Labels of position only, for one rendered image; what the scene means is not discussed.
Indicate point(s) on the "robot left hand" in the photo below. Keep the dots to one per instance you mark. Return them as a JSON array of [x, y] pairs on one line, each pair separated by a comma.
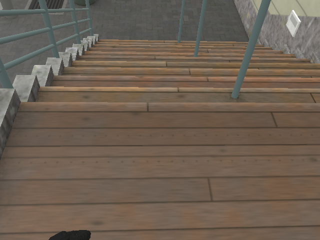
[[72, 235]]

